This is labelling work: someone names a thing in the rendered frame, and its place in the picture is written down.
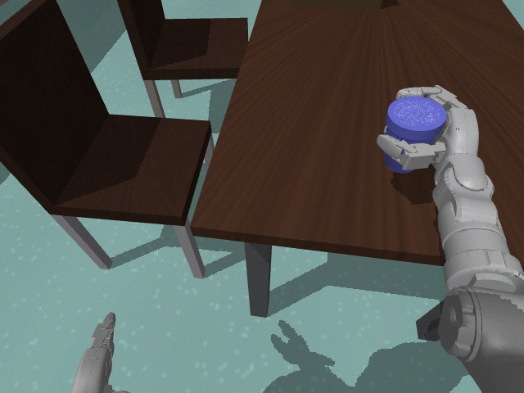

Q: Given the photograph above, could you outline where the left robot hand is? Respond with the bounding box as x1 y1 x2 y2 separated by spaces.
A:
70 312 129 393

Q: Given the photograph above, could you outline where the right robot arm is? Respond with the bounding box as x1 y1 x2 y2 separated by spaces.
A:
432 153 524 393

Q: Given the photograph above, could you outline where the chair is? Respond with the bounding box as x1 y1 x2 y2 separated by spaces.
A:
0 0 215 278
117 0 248 118

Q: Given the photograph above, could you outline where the table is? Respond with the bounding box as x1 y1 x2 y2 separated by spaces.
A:
190 0 524 341

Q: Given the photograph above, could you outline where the right robot hand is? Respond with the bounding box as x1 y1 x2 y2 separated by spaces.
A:
377 85 479 170

